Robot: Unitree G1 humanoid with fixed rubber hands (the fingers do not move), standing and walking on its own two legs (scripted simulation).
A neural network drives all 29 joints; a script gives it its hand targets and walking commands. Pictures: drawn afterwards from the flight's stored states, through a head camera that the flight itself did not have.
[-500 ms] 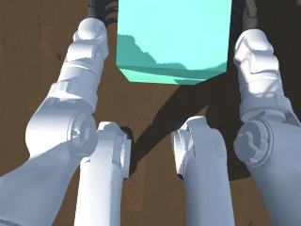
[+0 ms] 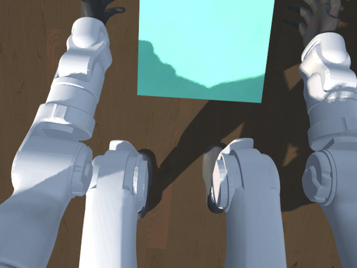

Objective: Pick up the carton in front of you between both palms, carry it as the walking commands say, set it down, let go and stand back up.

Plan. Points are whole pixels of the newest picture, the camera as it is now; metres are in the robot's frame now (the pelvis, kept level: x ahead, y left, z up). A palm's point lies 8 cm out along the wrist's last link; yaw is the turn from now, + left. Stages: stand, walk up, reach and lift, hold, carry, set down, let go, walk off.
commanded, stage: set down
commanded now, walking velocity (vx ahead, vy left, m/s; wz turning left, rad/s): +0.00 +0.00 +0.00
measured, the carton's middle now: (197, 51) +0.50 -0.06 -0.25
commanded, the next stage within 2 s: let go in 0.90 s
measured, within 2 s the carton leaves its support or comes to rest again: neither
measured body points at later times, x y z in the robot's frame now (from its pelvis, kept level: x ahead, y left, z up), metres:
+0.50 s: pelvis +0.01 +0.00 +0.13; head +0.33 -0.02 +0.44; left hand +0.56 +0.13 +0.01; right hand +0.52 -0.26 +0.01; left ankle +0.10 +0.12 -0.34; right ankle +0.12 -0.12 -0.34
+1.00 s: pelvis +0.04 +0.00 +0.26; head +0.33 -0.03 +0.61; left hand +0.55 +0.14 +0.15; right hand +0.51 -0.27 +0.16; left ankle +0.10 +0.12 -0.34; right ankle +0.11 -0.12 -0.34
